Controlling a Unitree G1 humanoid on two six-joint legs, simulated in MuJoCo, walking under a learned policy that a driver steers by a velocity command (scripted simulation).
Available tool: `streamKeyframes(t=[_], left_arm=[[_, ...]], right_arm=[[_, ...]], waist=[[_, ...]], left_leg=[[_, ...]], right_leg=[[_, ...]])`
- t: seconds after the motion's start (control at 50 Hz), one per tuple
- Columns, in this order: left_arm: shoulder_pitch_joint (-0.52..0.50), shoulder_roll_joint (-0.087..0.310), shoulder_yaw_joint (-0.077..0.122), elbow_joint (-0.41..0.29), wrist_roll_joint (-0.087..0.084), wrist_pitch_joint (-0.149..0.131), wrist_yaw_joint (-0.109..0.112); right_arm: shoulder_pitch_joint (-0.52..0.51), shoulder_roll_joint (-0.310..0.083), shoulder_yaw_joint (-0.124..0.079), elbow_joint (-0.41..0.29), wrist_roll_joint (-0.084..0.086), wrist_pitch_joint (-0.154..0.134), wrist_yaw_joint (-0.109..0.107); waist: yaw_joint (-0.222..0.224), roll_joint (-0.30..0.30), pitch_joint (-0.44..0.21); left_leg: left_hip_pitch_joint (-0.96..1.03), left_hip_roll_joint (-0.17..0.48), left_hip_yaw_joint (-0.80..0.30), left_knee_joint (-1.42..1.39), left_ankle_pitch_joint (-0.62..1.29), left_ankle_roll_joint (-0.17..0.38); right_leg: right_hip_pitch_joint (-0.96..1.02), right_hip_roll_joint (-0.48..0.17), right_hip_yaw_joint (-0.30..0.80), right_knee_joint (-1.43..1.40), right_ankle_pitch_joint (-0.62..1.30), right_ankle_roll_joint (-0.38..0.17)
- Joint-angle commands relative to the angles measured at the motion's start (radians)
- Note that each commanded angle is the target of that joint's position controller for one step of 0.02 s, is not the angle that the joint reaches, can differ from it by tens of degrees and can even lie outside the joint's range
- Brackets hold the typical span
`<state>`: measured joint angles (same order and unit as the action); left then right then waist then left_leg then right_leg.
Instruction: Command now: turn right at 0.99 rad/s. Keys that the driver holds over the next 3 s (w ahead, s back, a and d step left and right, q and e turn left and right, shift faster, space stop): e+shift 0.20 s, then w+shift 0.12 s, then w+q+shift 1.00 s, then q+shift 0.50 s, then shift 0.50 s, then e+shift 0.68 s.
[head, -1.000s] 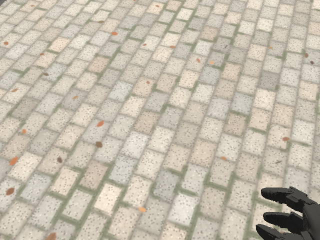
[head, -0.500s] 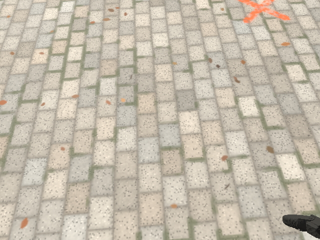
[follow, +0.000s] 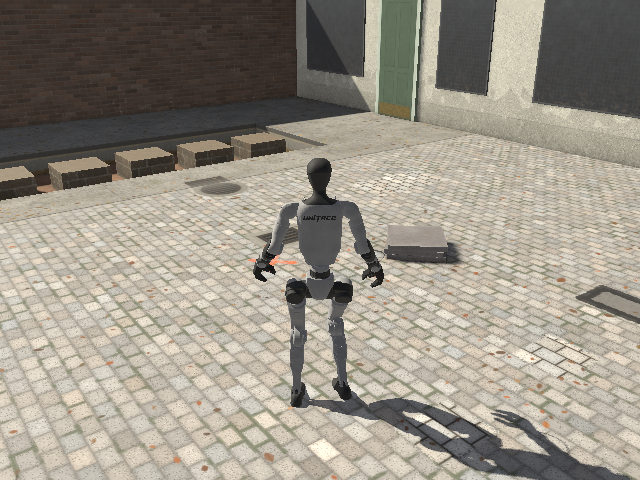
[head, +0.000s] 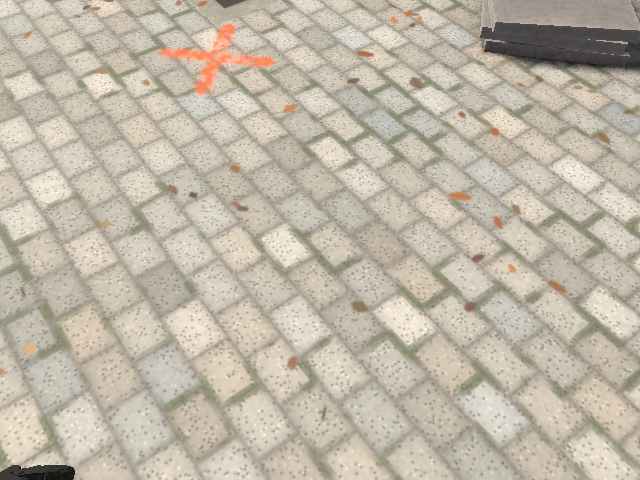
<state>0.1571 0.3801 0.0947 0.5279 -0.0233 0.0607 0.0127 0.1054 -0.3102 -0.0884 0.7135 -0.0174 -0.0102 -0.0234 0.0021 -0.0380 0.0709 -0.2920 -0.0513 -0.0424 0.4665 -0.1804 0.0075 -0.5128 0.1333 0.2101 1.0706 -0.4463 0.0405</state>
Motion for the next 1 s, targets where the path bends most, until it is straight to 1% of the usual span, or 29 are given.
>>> streamKeyframes(t=[0.02, 0.1, 0.2, 0.22, 0.26, 0.3, 0.34, 0.36, 0.38, 0.4, 0.42, 0.44, 0.48, 0.52, 0.6, 0.66, 0.7, 0.74, 0.78, 0.8, 0.82, 0.84, 0.86, 0.88, 0.9, 0.92, 0.94, 0.98, 1.0], left_arm=[[0.081, 0.108, 0.036, -0.039, -0.004, 0.003, -0.002], [-0.008, 0.07, 0.015, -0.081, -0.011, -0.004, 0.0], [-0.019, 0.033, 0.0, -0.086, 0.0, -0.002, -0.009], [-0.016, 0.027, -0.005, -0.081, 0.002, -0.003, -0.012], [0.013, 0.027, -0.006, -0.068, -0.003, -0.007, -0.023], [0.065, 0.035, -0.002, -0.03, -0.007, -0.016, -0.033], [0.213, 0.001, -0.008, 0.069, -0.001, -0.03, -0.033], [0.338, 0.013, -0.002, 0.136, 0.003, -0.039, -0.026], [0.455, 0.084, 0.013, 0.156, 0.011, -0.055, -0.015], [0.367, 0.198, 0.032, 0.093, 0.009, -0.083, -0.013], [0.343, 0.125, 0.018, 0.085, 0.012, -0.114, -0.018], [0.303, 0.081, -0.001, 0.094, 0.024, -0.134, -0.018], [0.225, 0.022, -0.022, 0.087, 0.027, -0.145, -0.016], [0.221, 0.004, -0.026, 0.089, 0.043, -0.162, -0.008], [0.232, 0.006, -0.028, 0.124, 0.051, -0.186, 0.005], [0.276, 0.011, -0.03, 0.166, 0.043, -0.184, 0.015], [0.296, 0.048, -0.026, 0.186, 0.041, -0.17, 0.027], [0.307, 0.103, -0.015, 0.199, 0.042, -0.14, 0.053], [0.237, 0.152, 0.002, 0.182, 0.046, -0.115, 0.071], [0.167, 0.164, 0.006, 0.158, 0.051, -0.117, 0.064], [0.091, 0.089, -0.013, 0.145, 0.039, -0.144, 0.037], [0.205, -0.116, -0.073, 0.082, 0.027, -0.193, 0.012], [0.13, -0.064, -0.086, 0.022, -0.008, -0.245, -0.008], [0.024, 0.007, -0.071, -0.016, -0.031, -0.267, -0.016], [0.04, -0.001, -0.07, -0.014, -0.023, -0.268, -0.017], [0.07, -0.012, -0.07, 0.011, 0.006, -0.255, -0.011], [0.108, 0.0, -0.066, 0.025, 0.019, -0.236, -0.011], [0.107, 0.025, -0.058, 0.029, 0.032, -0.204, -0.003], [0.048, 0.018, -0.063, 0.004, 0.048, -0.199, 0.0]], right_arm=[[-0.098, -0.108, -0.012, -0.102, 0.006, -0.001, -0.028], [0.001, -0.136, -0.018, -0.081, -0.009, 0.013, -0.03], [-0.005, -0.177, -0.037, -0.072, -0.002, 0.02, -0.005], [0.021, -0.191, -0.044, -0.064, 0.009, 0.018, 0.002], [0.033, -0.213, -0.05, -0.053, 0.037, 0.003, 0.017], [0.019, -0.213, -0.047, -0.047, 0.057, -0.013, 0.029], [0.001, -0.172, -0.031, -0.029, 0.068, -0.018, 0.039], [0.006, -0.094, -0.005, -0.021, 0.052, -0.025, 0.048], [-0.033, 0.006, 0.034, -0.046, 0.019, -0.038, 0.068], [-0.066, -0.032, 0.022, -0.109, 0.048, -0.066, 0.078], [-0.149, -0.103, 0.009, -0.12, 0.077, -0.081, 0.077], [-0.125, -0.108, 0.005, -0.112, 0.09, -0.087, 0.078], [-0.026, -0.116, -0.001, -0.057, 0.068, -0.079, 0.082], [0.02, -0.101, -0.001, -0.03, 0.068, -0.066, 0.083], [-0.024, -0.064, 0.016, -0.043, 0.06, -0.054, 0.083], [-0.094, -0.027, 0.035, -0.066, 0.065, -0.067, 0.108], [-0.126, -0.024, 0.037, -0.089, 0.071, -0.077, 0.123], [-0.095, -0.053, 0.026, -0.107, 0.085, -0.073, 0.125], [0.151, -0.13, -0.008, -0.072, 0.09, -0.046, 0.116], [0.405, -0.213, -0.046, -0.01, 0.083, -0.028, 0.1], [0.537, -0.216, -0.051, 0.031, 0.078, -0.009, 0.07], [0.438, -0.261, -0.049, 0.006, 0.042, -0.02, 0.061], [0.377, -0.192, -0.031, -0.044, 0.029, -0.037, 0.055], [0.389, -0.146, -0.023, -0.051, 0.019, -0.055, 0.052], [0.329, -0.126, -0.016, -0.055, 0.021, -0.069, 0.058], [0.25, -0.11, -0.011, -0.078, 0.023, -0.077, 0.056], [0.188, -0.112, -0.01, -0.099, 0.015, -0.077, 0.047], [0.146, -0.096, -0.002, -0.105, 0.029, -0.074, 0.035], [0.143, -0.097, -0.001, -0.104, 0.038, -0.075, 0.025]], waist=[[0.025, 0.132, -0.069], [-0.05, 0.168, -0.103], [-0.055, 0.18, -0.137], [-0.065, 0.178, -0.161], [-0.047, 0.199, -0.158], [-0.01, 0.193, -0.135], [0.068, 0.122, -0.117], [0.118, 0.012, -0.122], [0.166, -0.234, -0.124], [0.124, -0.253, -0.089], [0.158, -0.108, -0.018], [0.118, -0.104, 0.038], [0.065, -0.099, 0.056], [0.042, -0.087, 0.047], [0.039, -0.039, 0.093], [0.064, -0.016, 0.125], [0.055, -0.046, 0.103], [0.006, -0.124, 0.027], [-0.147, -0.179, -0.106], [-0.266, -0.149, -0.209], [-0.319, 0.047, -0.19], [-0.119, 0.359, -0.236], [-0.143, 0.219, -0.334], [-0.139, 0.075, -0.199], [-0.045, -0.071, -0.096], [0.01, -0.09, -0.047], [0.053, -0.051, -0.004], [0.078, -0.012, 0.044], [0.061, -0.006, 0.068]], left_leg=[[0.119, 0.27, -0.194, -0.179, 0.094, 0.178], [0.26, 0.305, -0.098, -0.197, 0.178, 0.22], [0.269, 0.348, 0.032, -0.197, 0.221, 0.219], [0.246, 0.353, 0.034, -0.221, 0.088, 0.214], [0.185, 0.369, 0.011, -0.273, -0.216, 0.196], [0.114, 0.382, 0.008, -0.289, -0.36, 0.174], [-0.032, 0.336, 0.08, -0.193, -0.428, 0.134], [-0.186, 0.271, 0.151, -0.011, -0.412, 0.093], [-0.472, 0.168, 0.21, 0.464, -0.442, 0.021], [-0.776, 0.096, 0.118, 0.653, -0.391, 0.008], [-0.837, 0.15, 0.0, 0.731, -0.276, 0.033], [-0.864, 0.145, -0.055, 0.724, -0.152, 0.049], [-0.772, 0.147, -0.106, 0.681, 0.005, 0.025], [-0.687, 0.121, -0.095, 0.684, 0.143, -0.002], [-0.572, 0.092, 0.005, 0.518, 0.321, -0.004], [-0.483, 0.074, 0.108, 0.344, 0.365, 0.041], [-0.404, 0.022, 0.191, 0.261, 0.316, 0.082], [-0.332, -0.043, 0.258, 0.242, 0.207, 0.122], [-0.069, -0.073, 0.255, 0.281, 0.097, 0.167], [0.245, -0.063, 0.165, 0.26, 0.065, 0.214], [0.481, -0.004, 0.029, 0.159, 0.075, 0.25], [0.708, 0.184, -0.457, 0.128, -0.183, 0.427], [0.697, 0.284, -0.816, -0.123, -0.566, 0.493], [0.556, 0.288, -0.817, -0.243, -0.58, 0.428], [0.365, 0.27, -0.751, -0.267, -0.51, 0.393], [0.211, 0.216, -0.669, -0.272, -0.435, 0.384], [0.084, 0.167, -0.6, -0.288, -0.382, 0.384], [-0.092, 0.104, -0.469, -0.31, -0.281, 0.359], [-0.186, 0.068, -0.395, -0.316, -0.206, 0.344]], right_leg=[[-0.14, -0.118, -0.089, 0.208, 0.068, 0.043], [-0.196, -0.205, -0.162, 0.088, 0.09, 0.079], [-0.08, -0.246, -0.214, -0.111, 0.091, 0.07], [-0.026, -0.237, -0.236, -0.151, 0.073, 0.058], [0.069, -0.219, -0.262, -0.24, 0.027, 0.012], [0.191, -0.199, -0.287, -0.367, 0.004, -0.046], [0.443, -0.151, -0.343, -0.588, 0.099, -0.104], [0.654, -0.138, -0.306, -0.652, 0.066, -0.128], [0.843, -0.358, 0.05, -0.733, -0.009, -0.188], [0.807, -0.561, 0.405, -0.84, -0.206, -0.354], [0.741, -0.56, 0.375, -0.913, -0.301, -0.353], [0.708, -0.533, 0.274, -0.909, -0.225, -0.309], [0.631, -0.444, 0.026, -0.91, -0.011, -0.215], [0.561, -0.394, -0.134, -0.942, 0.152, -0.161], [0.453, -0.332, -0.343, -1.016, 0.343, -0.103], [0.471, -0.319, -0.434, -1.024, 0.553, -0.043], [0.541, -0.329, -0.464, -0.947, 0.99, -0.012], [0.667, -0.356, -0.476, -0.779, 1.488, 0.0], [0.655, -0.394, -0.462, -0.466, 1.781, -0.013], [0.505, -0.382, -0.429, -0.182, 1.727, -0.033], [0.22, -0.229, -0.416, 0.24, 0.829, -0.034], [-0.241, -0.057, -0.234, 0.647, -0.132, 0.001], [-0.385, -0.062, -0.038, 0.668, -0.06, -0.05], [-0.388, -0.105, -0.027, 0.546, 0.022, -0.087], [-0.331, -0.152, -0.031, 0.411, 0.087, -0.095], [-0.256, -0.183, -0.027, 0.326, 0.108, -0.081], [-0.197, -0.202, -0.024, 0.273, 0.121, -0.056], [-0.123, -0.234, -0.066, 0.118, 0.138, -0.01], [-0.073, -0.23, -0.105, 0.009, 0.2, 0.012]])
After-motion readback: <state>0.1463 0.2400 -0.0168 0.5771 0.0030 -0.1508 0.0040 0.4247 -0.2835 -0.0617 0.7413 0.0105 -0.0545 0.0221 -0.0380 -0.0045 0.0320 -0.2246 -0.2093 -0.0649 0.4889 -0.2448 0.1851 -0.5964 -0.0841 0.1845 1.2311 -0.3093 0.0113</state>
